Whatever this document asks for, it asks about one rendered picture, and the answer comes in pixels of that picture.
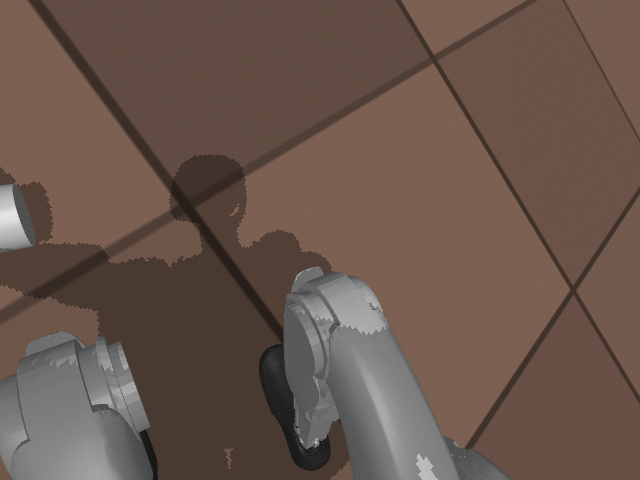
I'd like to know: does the bottle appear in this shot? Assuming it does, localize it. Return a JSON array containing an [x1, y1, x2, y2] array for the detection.
[[0, 184, 36, 253]]

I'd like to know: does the right robot hand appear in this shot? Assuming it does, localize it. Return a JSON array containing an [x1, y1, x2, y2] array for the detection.
[[443, 435, 512, 480]]

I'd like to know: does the right robot foot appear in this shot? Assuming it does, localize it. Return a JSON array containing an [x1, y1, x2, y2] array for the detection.
[[259, 344, 330, 471]]

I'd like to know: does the left robot foot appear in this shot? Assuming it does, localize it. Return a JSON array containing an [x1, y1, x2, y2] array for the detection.
[[139, 429, 158, 480]]

